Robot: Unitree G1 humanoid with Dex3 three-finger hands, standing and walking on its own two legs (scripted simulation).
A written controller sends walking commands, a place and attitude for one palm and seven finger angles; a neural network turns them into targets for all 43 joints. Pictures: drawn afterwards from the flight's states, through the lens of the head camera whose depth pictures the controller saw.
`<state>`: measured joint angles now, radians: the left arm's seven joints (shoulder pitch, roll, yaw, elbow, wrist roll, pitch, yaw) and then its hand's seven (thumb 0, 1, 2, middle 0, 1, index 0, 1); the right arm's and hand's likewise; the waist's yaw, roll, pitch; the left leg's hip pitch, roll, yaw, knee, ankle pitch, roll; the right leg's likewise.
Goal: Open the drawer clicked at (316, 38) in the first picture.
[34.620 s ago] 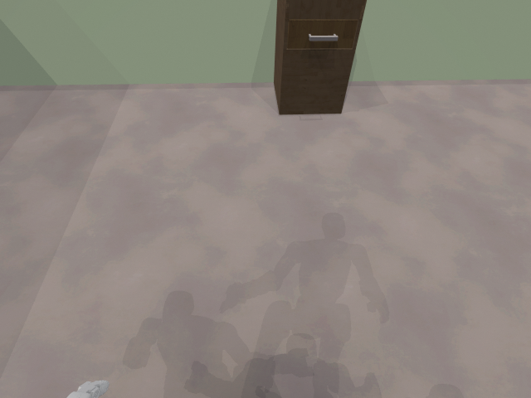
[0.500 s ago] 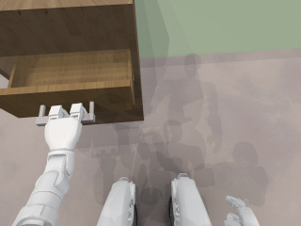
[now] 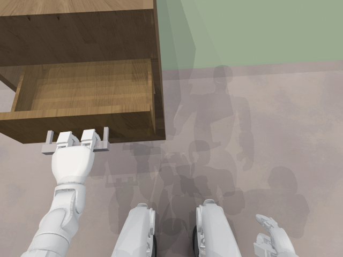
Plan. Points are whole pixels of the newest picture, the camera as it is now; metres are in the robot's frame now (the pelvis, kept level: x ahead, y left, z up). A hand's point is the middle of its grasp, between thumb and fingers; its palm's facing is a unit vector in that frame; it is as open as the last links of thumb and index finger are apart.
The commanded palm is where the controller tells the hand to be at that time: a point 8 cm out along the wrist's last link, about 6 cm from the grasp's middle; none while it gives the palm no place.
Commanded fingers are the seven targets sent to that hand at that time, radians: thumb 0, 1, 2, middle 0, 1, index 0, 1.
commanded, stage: pull the drawer open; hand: left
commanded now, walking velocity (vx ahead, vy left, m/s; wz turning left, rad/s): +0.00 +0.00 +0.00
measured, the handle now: (77, 140) +0.39 +0.26 -0.07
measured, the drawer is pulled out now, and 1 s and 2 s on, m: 0.15 0.20 0.25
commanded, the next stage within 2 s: none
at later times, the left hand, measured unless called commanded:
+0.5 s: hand (83, 178) +0.29 +0.24 -0.09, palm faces -0.05 -0.05 -1.00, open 6.2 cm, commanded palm +0.25 +0.24 -0.04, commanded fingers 0.00 0.90 0.90 -0.40 -1.35 -0.40 -1.35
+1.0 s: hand (82, 185) +0.28 +0.23 -0.09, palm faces -0.05 -0.05 -1.00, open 6.2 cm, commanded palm +0.23 +0.24 -0.04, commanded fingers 0.00 0.90 0.90 -0.40 -1.35 -0.40 -1.35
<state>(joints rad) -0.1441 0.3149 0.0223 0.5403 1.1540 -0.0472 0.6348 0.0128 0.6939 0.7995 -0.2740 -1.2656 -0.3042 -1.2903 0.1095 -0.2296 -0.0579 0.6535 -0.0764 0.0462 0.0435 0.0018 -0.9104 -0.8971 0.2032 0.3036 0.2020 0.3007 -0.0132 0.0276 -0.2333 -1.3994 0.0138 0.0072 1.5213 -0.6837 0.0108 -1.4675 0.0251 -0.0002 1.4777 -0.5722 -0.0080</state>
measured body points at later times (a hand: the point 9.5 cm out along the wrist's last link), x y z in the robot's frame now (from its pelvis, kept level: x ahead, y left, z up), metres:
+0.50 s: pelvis +0.00 +0.00 +0.00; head +0.15 -0.01 +0.42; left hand +0.29 +0.24 -0.03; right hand +0.16 -0.24 -0.15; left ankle +0.00 +0.11 -0.56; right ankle +0.05 -0.12 -0.56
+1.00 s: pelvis +0.00 -0.01 -0.01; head +0.15 -0.02 +0.41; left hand +0.27 +0.23 -0.03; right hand +0.18 -0.24 -0.15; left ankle +0.00 +0.11 -0.56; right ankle +0.05 -0.12 -0.56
